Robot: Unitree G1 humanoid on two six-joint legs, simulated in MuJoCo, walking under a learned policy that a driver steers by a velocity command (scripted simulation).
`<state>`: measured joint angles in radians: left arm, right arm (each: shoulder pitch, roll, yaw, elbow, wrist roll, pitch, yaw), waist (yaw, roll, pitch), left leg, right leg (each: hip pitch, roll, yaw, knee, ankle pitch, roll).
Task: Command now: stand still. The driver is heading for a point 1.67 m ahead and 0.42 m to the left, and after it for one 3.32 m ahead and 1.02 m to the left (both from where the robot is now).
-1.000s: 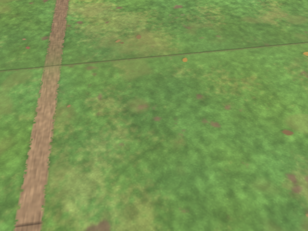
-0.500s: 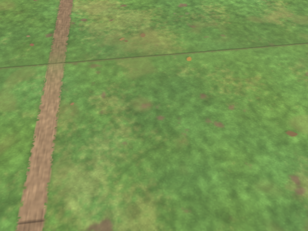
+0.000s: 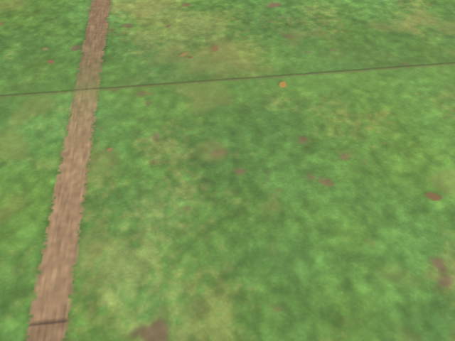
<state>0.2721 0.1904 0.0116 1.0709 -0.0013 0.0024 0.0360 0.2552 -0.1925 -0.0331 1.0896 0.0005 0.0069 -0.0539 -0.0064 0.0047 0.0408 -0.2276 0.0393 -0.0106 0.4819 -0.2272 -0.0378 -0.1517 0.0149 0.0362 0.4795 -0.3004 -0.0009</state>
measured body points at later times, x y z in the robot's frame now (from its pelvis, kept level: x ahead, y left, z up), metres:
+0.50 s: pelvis +0.00 +0.00 +0.00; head +0.01 +0.00 +0.45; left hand -0.01 +0.24 -0.16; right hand +0.00 -0.23 -0.16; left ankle +0.02 +0.14 -0.74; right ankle -0.03 -0.12 -0.74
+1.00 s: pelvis +0.01 +0.01 +0.00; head +0.02 +0.01 +0.45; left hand -0.02 +0.23 -0.16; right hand +0.00 -0.22 -0.16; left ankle +0.02 +0.14 -0.74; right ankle -0.03 -0.12 -0.74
